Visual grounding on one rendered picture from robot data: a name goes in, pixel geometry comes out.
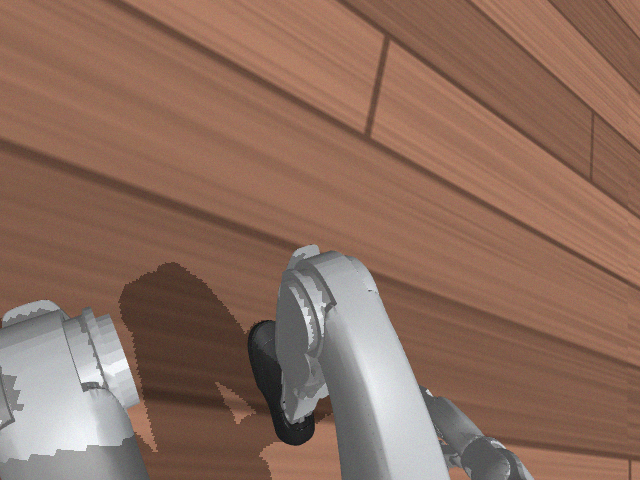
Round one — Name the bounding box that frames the right robot arm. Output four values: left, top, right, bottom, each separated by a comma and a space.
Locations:
461, 437, 535, 480

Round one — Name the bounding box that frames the right robot hand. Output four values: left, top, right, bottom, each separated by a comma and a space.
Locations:
418, 384, 485, 472

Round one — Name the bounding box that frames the right robot foot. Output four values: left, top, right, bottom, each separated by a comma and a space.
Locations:
248, 320, 315, 446

